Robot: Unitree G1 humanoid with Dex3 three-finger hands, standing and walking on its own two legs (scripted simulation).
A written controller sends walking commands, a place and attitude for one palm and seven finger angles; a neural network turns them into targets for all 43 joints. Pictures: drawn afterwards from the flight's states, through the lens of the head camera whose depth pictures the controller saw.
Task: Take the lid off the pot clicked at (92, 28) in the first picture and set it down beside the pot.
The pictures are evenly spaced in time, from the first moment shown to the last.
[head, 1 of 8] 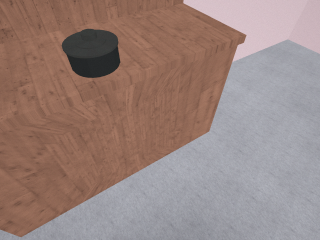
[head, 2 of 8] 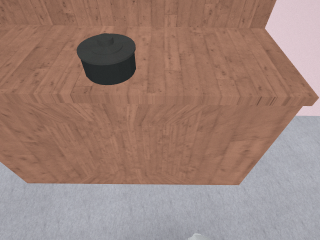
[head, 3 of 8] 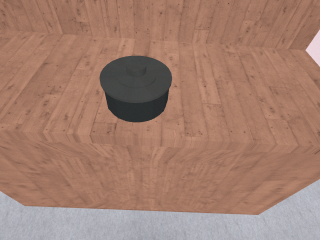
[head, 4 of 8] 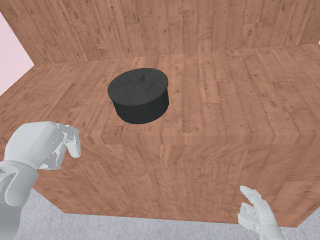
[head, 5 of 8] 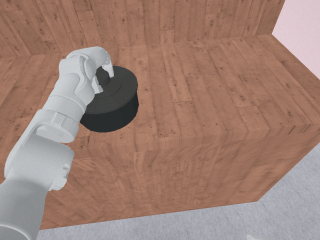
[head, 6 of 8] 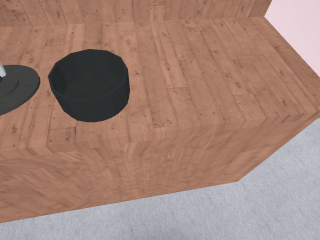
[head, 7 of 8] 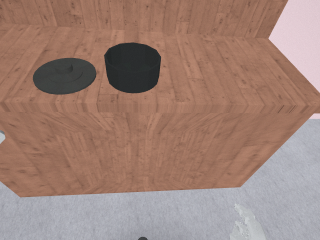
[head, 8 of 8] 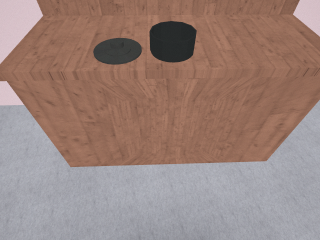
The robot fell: no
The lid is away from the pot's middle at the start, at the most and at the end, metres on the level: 0.00 0.25 0.23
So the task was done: yes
